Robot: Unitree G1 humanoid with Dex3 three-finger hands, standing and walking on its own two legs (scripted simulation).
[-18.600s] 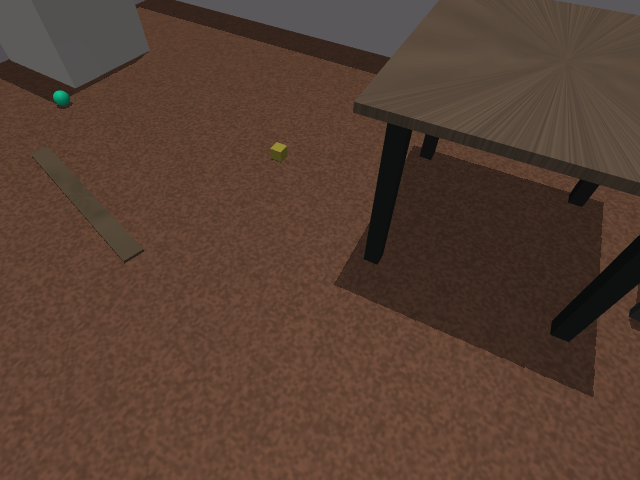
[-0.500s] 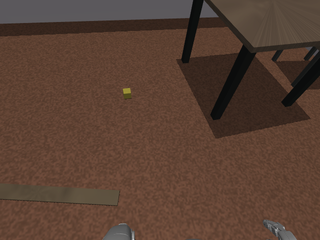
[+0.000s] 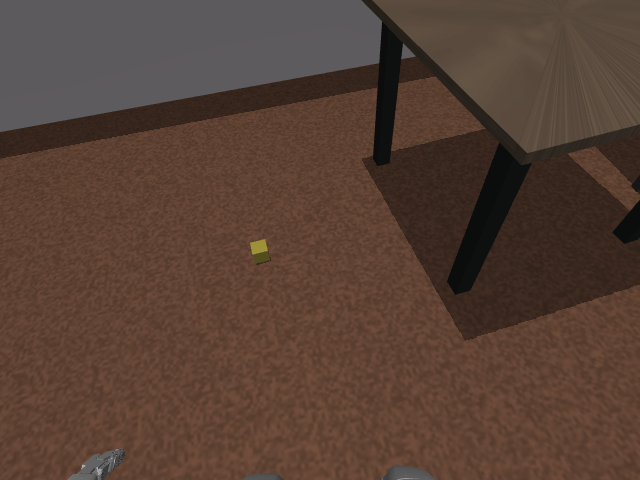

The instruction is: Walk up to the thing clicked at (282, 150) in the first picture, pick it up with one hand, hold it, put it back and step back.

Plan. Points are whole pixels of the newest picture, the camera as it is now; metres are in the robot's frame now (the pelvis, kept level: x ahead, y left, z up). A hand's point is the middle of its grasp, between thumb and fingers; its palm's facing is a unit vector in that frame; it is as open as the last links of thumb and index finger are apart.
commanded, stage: walk up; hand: left
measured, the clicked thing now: (260, 251) +0.98 +0.29 -0.73
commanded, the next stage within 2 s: none
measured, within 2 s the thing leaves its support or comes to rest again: neither
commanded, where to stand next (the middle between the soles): +0.64 +0.05 m, yaw +0 degrees
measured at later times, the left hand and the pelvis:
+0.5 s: hand (117, 412) +0.23 +0.34 -0.15, palm faces -0.04 -0.95 -0.31, open 7.4 cm; pelvis +0.19 +0.07 +0.01, yaw +1 degrees
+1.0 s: hand (179, 264) +0.49 +0.28 -0.11, palm faces -0.05 -0.93 -0.38, open 7.4 cm; pelvis +0.37 +0.03 +0.00, yaw -2 degrees
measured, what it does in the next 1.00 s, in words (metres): walks ahead: left foot, then right foot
